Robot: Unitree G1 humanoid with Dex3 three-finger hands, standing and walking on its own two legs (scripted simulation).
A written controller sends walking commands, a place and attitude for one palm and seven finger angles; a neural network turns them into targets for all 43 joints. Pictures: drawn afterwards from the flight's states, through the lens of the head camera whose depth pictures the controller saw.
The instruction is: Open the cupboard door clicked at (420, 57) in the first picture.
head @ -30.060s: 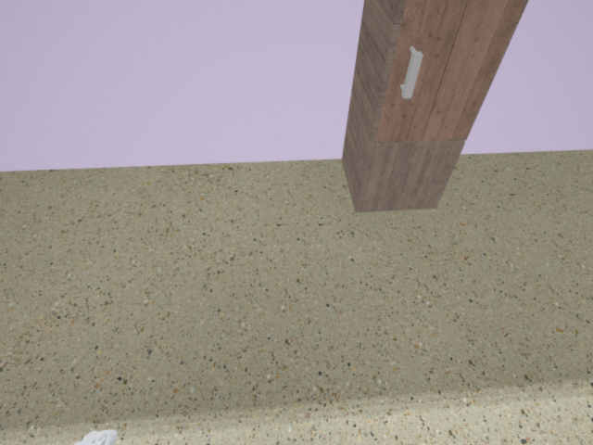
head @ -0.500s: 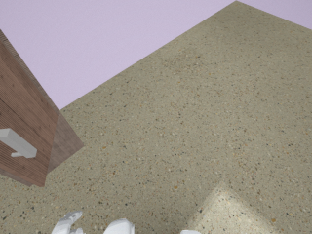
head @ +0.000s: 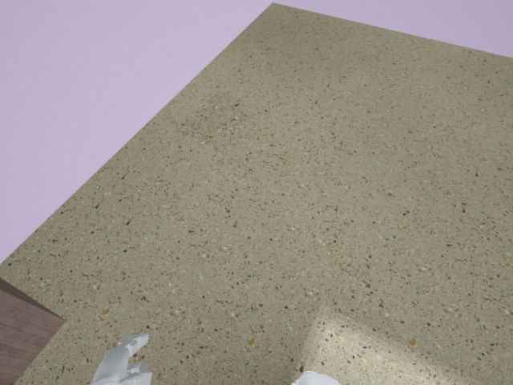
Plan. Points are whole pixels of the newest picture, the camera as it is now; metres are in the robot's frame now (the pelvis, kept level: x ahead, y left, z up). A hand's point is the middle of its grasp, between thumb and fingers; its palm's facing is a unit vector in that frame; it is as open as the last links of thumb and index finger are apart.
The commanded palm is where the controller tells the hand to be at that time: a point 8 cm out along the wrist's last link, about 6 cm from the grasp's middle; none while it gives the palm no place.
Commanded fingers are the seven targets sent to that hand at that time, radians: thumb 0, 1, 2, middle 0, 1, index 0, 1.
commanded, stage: walk to a spot facing it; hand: left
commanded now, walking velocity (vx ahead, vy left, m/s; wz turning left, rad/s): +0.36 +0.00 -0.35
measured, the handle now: out of the picture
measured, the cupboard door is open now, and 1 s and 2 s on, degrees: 53 53 53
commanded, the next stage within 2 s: turn to face it in 1.24 s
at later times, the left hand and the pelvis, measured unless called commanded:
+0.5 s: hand (168, 288) +0.30 +0.18 -0.15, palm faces -0.15 -0.97 -0.16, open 7.4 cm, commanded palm none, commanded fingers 0.00 0.90 0.90 -0.20 -0.30 -0.20 -0.30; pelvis +0.21 +0.00 +0.02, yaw -11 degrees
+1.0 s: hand (223, 216) +0.47 +0.08 -0.15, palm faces -0.19 -0.97 -0.18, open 7.3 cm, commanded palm none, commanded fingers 0.00 0.90 0.90 -0.20 -0.30 -0.20 -0.30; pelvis +0.43 -0.10 +0.02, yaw -14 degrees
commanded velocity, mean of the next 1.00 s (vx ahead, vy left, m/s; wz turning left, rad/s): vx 0.37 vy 0.00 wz -0.17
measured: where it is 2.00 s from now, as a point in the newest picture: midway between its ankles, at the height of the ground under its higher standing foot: (307, 233)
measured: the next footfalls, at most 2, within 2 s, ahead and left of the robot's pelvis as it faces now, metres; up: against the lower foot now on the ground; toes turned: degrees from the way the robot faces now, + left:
left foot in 0.28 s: +0.25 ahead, +0.12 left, +0.00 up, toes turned -1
right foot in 0.66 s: +0.38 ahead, -0.17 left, +0.00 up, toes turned -20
